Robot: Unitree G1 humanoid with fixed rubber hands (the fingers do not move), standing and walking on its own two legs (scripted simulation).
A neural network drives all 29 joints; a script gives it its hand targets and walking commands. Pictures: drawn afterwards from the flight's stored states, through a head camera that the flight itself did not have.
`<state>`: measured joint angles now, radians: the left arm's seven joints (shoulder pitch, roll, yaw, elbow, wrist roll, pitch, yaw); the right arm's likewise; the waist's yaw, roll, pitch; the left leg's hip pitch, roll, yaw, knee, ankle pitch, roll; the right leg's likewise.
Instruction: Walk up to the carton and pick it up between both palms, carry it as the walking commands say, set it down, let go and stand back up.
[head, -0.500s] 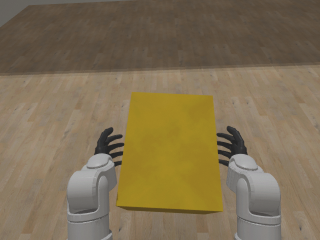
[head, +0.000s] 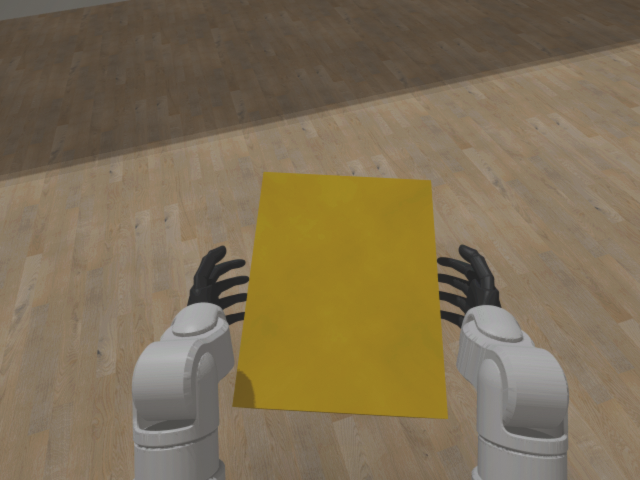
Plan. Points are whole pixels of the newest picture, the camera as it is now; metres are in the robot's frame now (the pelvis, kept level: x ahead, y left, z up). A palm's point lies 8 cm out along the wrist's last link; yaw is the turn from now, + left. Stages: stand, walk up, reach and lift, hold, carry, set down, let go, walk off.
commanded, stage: carry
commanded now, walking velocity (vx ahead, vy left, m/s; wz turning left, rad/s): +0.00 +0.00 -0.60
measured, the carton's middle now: (339, 299) +0.34 +0.02 +0.03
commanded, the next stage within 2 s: none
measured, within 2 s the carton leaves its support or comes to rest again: neither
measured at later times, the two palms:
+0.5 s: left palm (307, 349) +0.23 +0.04 +0.11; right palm out of the picture +0.16 -0.24 +0.11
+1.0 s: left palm (441, 439) +0.16 -0.08 +0.09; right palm out of the picture +0.01 -0.33 +0.10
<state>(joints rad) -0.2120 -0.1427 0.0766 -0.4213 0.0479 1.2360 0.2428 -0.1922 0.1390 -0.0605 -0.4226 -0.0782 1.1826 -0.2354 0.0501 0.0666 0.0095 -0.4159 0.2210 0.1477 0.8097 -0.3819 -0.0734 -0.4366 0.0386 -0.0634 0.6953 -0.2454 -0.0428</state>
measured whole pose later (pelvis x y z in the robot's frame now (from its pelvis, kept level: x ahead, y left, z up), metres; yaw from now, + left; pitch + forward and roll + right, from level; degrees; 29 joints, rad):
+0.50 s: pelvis -0.07 -0.03 +0.01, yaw -17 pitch +1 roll -2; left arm -0.20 -0.14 0.09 -0.44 0.05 1.26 0.24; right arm -0.20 0.14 -0.05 -0.40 -0.08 1.20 -0.23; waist 0.06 0.05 0.02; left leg -0.36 0.17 0.17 0.66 -0.31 -0.03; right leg -0.46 0.00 -0.06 0.83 -0.42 0.01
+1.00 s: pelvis -0.14 -0.06 +0.01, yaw -35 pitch +2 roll -1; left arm -0.14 -0.13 0.08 -0.44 0.06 1.25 0.24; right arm -0.19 0.14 -0.04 -0.39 -0.06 1.20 -0.22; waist 0.02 0.02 0.02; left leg -0.38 0.13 0.18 0.67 -0.31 -0.01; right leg -0.50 0.01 -0.05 0.83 -0.43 -0.01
